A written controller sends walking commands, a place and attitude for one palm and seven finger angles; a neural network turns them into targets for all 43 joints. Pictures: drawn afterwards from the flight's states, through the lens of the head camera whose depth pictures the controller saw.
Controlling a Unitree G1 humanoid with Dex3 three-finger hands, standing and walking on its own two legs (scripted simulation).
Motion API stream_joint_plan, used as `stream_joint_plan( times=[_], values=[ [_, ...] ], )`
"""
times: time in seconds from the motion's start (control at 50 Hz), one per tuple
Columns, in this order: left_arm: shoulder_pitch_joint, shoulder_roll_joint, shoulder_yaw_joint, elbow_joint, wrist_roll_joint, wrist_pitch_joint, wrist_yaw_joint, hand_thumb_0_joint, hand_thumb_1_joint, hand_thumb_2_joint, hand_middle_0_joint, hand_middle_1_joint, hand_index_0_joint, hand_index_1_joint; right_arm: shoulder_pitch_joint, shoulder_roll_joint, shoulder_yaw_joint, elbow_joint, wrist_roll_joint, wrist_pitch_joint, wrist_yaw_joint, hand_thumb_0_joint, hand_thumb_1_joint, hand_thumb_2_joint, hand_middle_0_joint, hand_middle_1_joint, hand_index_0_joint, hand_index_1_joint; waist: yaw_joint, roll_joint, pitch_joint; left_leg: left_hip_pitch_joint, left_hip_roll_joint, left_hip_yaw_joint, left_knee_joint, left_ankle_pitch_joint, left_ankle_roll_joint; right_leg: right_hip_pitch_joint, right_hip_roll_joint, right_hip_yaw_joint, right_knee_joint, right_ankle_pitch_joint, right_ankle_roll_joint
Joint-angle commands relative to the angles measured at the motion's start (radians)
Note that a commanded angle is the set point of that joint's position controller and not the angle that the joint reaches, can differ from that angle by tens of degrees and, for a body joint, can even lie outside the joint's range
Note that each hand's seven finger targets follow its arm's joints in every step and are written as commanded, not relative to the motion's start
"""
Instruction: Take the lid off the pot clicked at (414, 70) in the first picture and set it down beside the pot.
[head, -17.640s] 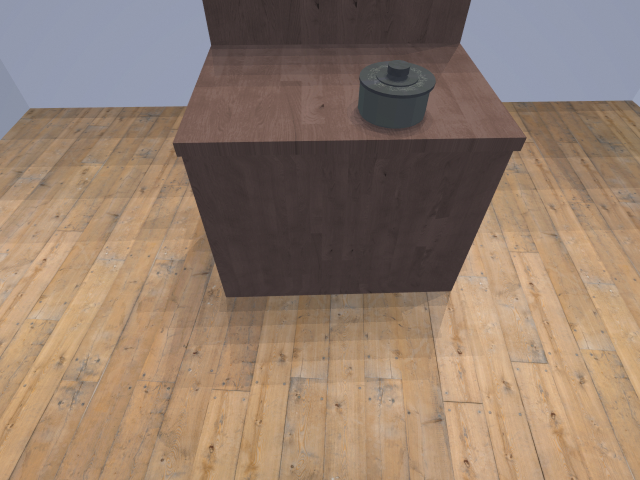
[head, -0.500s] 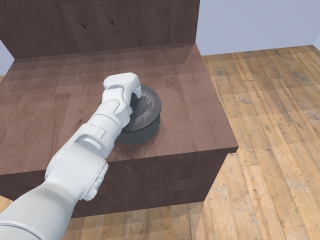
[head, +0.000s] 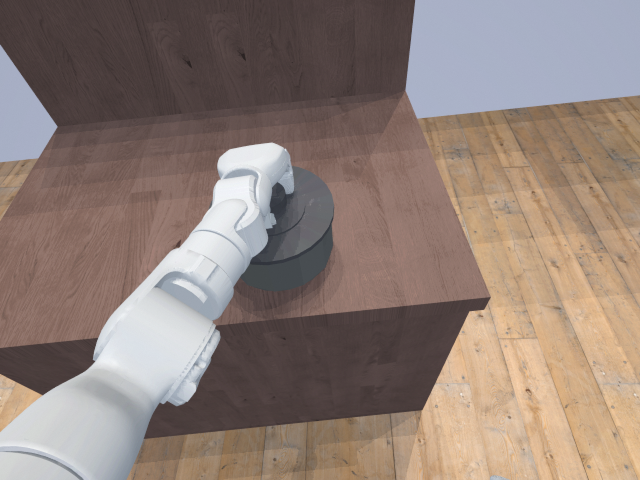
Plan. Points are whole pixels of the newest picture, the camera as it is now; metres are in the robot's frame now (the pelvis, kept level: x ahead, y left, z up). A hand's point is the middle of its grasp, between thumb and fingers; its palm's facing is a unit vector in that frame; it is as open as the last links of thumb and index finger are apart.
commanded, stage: lift the lid straight up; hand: left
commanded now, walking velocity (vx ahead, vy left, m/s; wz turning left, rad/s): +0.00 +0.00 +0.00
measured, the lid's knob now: (267, 198) +0.49 +0.06 +0.08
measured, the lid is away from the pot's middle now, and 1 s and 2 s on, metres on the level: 0.01 0.00 0.04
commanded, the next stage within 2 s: move the lid sideways beside the pot in 1.62 s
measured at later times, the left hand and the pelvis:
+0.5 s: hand (255, 181) +0.46 +0.06 +0.14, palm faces -0.27 -0.06 -0.96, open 8.4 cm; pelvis -0.01 +0.00 +0.00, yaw +1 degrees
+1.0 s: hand (253, 153) +0.47 +0.05 +0.18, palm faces -0.24 -0.07 -0.97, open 8.4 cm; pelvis -0.01 +0.00 +0.00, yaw +1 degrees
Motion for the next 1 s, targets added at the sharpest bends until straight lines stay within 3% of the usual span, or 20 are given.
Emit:
stream_joint_plan(
  times=[0.0,0.06,0.14,0.16,0.3,0.36,0.38,0.46,0.48,0.5,0.6,0.62,0.64,0.68,0.72,0.78,0.84,0.86,0.92,0.98],
  values=[
    [-0.667,0.256,0.078,-0.259,0.045,-0.006,0.048,0.000,0.510,1.086,-0.825,-1.013,-0.830,-0.997,-0.020,-0.121,-0.036,-0.101,-0.004,-0.036,-0.011,0.000,-0.900,-0.900,0.200,0.300,0.200,0.300,-0.020,-0.159,-0.446,0.294,0.000,-0.052,0.012,0.341,0.031,0.111,0.033,0.000,-0.025,0.490,-0.020],
    [-0.649,0.234,0.062,-0.237,0.046,-0.006,0.028,0.000,0.510,1.086,-0.825,-1.014,-0.830,-0.997,-0.030,-0.118,-0.032,-0.108,-0.004,-0.036,-0.015,0.000,-0.900,-0.900,0.200,0.300,0.200,0.300,-0.021,-0.166,-0.421,0.275,-0.003,-0.049,0.010,0.339,0.031,0.113,0.030,-0.003,-0.026,0.502,-0.021],
    [-0.635,0.241,0.074,-0.283,0.035,-0.011,0.003,0.000,0.510,1.086,-0.825,-1.014,-0.830,-0.997,-0.048,-0.113,-0.031,-0.134,-0.005,-0.035,-0.011,0.000,-0.900,-0.900,0.200,0.300,0.200,0.300,-0.005,-0.166,-0.445,0.278,-0.010,-0.046,0.014,0.371,0.035,0.153,0.024,0.003,-0.026,0.546,-0.020],
    [-0.593,0.240,0.071,-0.229,0.042,-0.003,-0.004,0.000,0.510,1.086,-0.825,-1.014,-0.830,-0.997,-0.051,-0.116,-0.032,-0.128,-0.005,-0.031,-0.011,0.000,-0.900,-0.900,0.200,0.300,0.200,0.300,-0.007,-0.175,-0.413,0.267,-0.010,-0.043,0.017,0.356,0.035,0.141,0.026,0.001,-0.028,0.541,-0.019],
    [-0.679,0.220,0.030,-0.333,0.038,-0.016,-0.037,0.000,0.510,1.086,-0.825,-1.014,-0.830,-0.997,-0.062,-0.111,-0.033,-0.138,0.002,-0.028,-0.007,0.000,-0.900,-0.900,0.200,0.300,0.200,0.300,-0.018,-0.142,-0.415,0.326,-0.008,-0.059,0.012,0.369,0.034,0.114,0.029,-0.007,-0.033,0.512,-0.021],
    [-0.679,0.239,0.046,-0.329,0.037,-0.023,-0.038,0.000,0.510,1.086,-0.825,-1.014,-0.830,-0.997,-0.066,-0.113,-0.031,-0.139,0.002,-0.032,-0.006,0.000,-0.900,-0.900,0.200,0.300,0.200,0.300,-0.012,-0.130,-0.415,0.332,-0.009,-0.065,0.010,0.360,0.032,0.109,0.030,-0.006,-0.035,0.490,-0.024],
    [-0.730,0.227,0.029,-0.354,0.032,-0.023,-0.035,0.000,0.510,1.086,-0.825,-1.014,-0.830,-0.997,-0.060,-0.115,-0.028,-0.132,0.003,-0.034,-0.006,0.000,-0.900,-0.900,0.200,0.300,0.200,0.300,-0.021,-0.131,-0.413,0.336,-0.009,-0.072,0.002,0.351,0.028,0.100,0.031,-0.013,-0.033,0.478,-0.024],
    [-0.718,0.272,0.075,-0.309,0.033,-0.013,-0.026,0.000,0.510,1.086,-0.825,-1.014,-0.830,-0.997,-0.063,-0.119,-0.026,-0.124,0.001,-0.043,-0.007,0.000,-0.900,-0.900,0.200,0.300,0.200,0.300,-0.008,-0.161,-0.407,0.315,-0.008,-0.069,-0.007,0.324,0.027,0.112,0.029,-0.008,-0.036,0.463,-0.025],
    [-0.732,0.245,0.050,-0.311,0.029,-0.007,-0.026,0.000,0.510,1.086,-0.825,-1.014,-0.830,-0.997,-0.066,-0.113,-0.024,-0.126,0.001,-0.046,-0.006,0.000,-0.900,-0.900,0.200,0.300,0.200,0.300,-0.008,-0.162,-0.406,0.309,-0.014,-0.068,-0.011,0.309,0.026,0.115,0.030,-0.010,-0.036,0.457,-0.023],
    [-0.715,0.289,0.091,-0.284,0.035,0.000,-0.022,0.000,0.510,1.086,-0.825,-1.014,-0.830,-0.997,-0.064,-0.117,-0.024,-0.120,-0.001,-0.046,-0.007,0.000,-0.900,-0.900,0.200,0.300,0.200,0.300,0.002,-0.171,-0.405,0.301,-0.011,-0.070,-0.016,0.303,0.025,0.124,0.028,-0.009,-0.037,0.447,-0.025],
    [-0.744,0.242,0.045,-0.292,0.050,0.020,-0.039,0.000,0.510,1.086,-0.825,-1.014,-0.830,-0.997,-0.080,-0.113,-0.023,-0.130,-0.004,-0.048,0.002,0.000,-0.900,-0.900,0.200,0.300,0.200,0.300,0.001,-0.154,-0.426,0.315,-0.015,-0.068,-0.010,0.333,0.025,0.126,0.027,-0.008,-0.033,0.475,-0.025],
    [-0.738,0.293,0.091,-0.283,0.051,0.023,-0.039,0.000,0.510,1.086,-0.825,-1.014,-0.830,-0.997,-0.078,-0.116,-0.023,-0.127,-0.006,-0.047,0.002,0.000,-0.900,-0.900,0.200,0.300,0.200,0.300,0.010,-0.170,-0.433,0.308,-0.013,-0.073,-0.011,0.343,0.025,0.147,0.025,-0.008,-0.031,0.487,-0.026],
    [-0.712,0.260,0.071,-0.259,0.042,0.024,-0.051,0.000,0.510,1.086,-0.825,-1.014,-0.830,-0.997,-0.088,-0.114,-0.019,-0.139,-0.006,-0.046,0.002,0.000,-0.900,-0.900,0.200,0.300,0.200,0.300,0.012,-0.180,-0.423,0.291,-0.017,-0.071,-0.015,0.345,0.026,0.152,0.024,-0.006,-0.035,0.490,-0.027],
    [-0.744,0.241,0.052,-0.247,0.037,0.039,-0.063,0.000,0.510,1.086,-0.825,-1.014,-0.830,-0.997,-0.081,-0.118,-0.019,-0.127,-0.003,-0.041,0.000,0.000,-0.900,-0.900,0.200,0.300,0.200,0.300,-0.003,-0.193,-0.382,0.283,-0.015,-0.065,-0.022,0.306,0.026,0.125,0.025,-0.012,-0.042,0.464,-0.022],
    [-0.796,0.218,0.024,-0.305,0.037,0.027,-0.074,0.000,0.510,1.086,-0.825,-1.014,-0.830,-0.997,-0.089,-0.112,-0.021,-0.138,-0.002,-0.051,0.001,0.000,-0.900,-0.900,0.200,0.300,0.200,0.300,-0.006,-0.180,-0.407,0.316,-0.016,-0.074,-0.019,0.318,0.026,0.119,0.026,-0.014,-0.040,0.460,-0.023],
    [-0.783,0.253,0.052,-0.286,0.040,0.020,-0.089,0.000,0.510,1.086,-0.825,-1.014,-0.830,-0.997,-0.079,-0.117,-0.019,-0.132,-0.006,-0.053,-0.004,0.000,-0.900,-0.900,0.200,0.300,0.200,0.300,-0.004,-0.176,-0.420,0.328,-0.018,-0.076,-0.014,0.342,0.029,0.130,0.024,-0.007,-0.042,0.486,-0.023],
    [-0.788,0.299,0.091,-0.268,0.039,0.021,-0.094,0.000,0.510,1.086,-0.825,-1.014,-0.830,-0.997,-0.078,-0.119,-0.015,-0.136,-0.005,-0.056,-0.010,0.000,-0.900,-0.900,0.200,0.300,0.200,0.300,0.004,-0.220,-0.399,0.288,-0.019,-0.073,-0.029,0.305,0.032,0.150,0.021,-0.004,-0.054,0.464,-0.022],
    [-0.798,0.264,0.054,-0.245,0.046,0.028,-0.095,0.000,0.510,1.086,-0.825,-1.014,-0.830,-0.997,-0.078,-0.118,-0.012,-0.130,-0.005,-0.056,-0.013,0.000,-0.900,-0.900,0.200,0.300,0.200,0.300,-0.007,-0.208,-0.367,0.284,-0.021,-0.065,-0.032,0.281,0.032,0.123,0.024,-0.004,-0.057,0.449,-0.022],
    [-0.824,0.305,0.078,-0.240,0.057,0.036,-0.087,0.000,0.510,1.086,-0.825,-1.014,-0.830,-0.997,-0.073,-0.120,-0.010,-0.125,-0.004,-0.062,-0.016,0.000,-0.900,-0.900,0.200,0.300,0.200,0.300,-0.001,-0.191,-0.372,0.284,-0.019,-0.072,-0.041,0.262,0.028,0.125,0.024,-0.004,-0.058,0.417,-0.023],
    [-0.891,0.263,0.040,-0.278,0.059,0.032,-0.095,0.000,0.510,1.086,-0.825,-1.014,-0.830,-0.997,-0.072,-0.118,-0.014,-0.129,-0.004,-0.072,-0.013,0.000,-0.900,-0.900,0.200,0.300,0.200,0.300,-0.013,-0.156,-0.404,0.327,-0.017,-0.080,-0.032,0.296,0.025,0.107,0.025,-0.006,-0.052,0.431,-0.026]
  ],
)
